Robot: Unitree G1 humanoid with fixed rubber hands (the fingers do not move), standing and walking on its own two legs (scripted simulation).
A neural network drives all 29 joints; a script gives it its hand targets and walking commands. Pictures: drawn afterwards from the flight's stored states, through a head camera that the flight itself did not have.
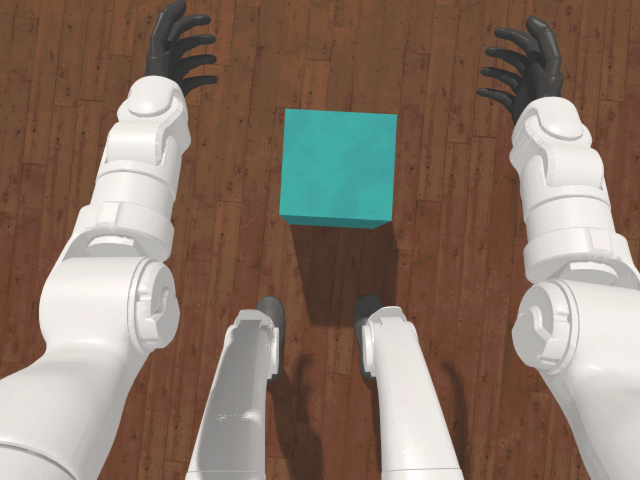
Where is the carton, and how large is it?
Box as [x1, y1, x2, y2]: [279, 109, 396, 228]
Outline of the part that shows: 285,109 279,214 289,223 367,228 373,228 391,220 396,115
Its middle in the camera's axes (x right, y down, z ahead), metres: +0.04 -0.14 +0.85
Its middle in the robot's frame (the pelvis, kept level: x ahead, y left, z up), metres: +0.51 -0.04 -0.52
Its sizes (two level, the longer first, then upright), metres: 0.210 0.200 0.250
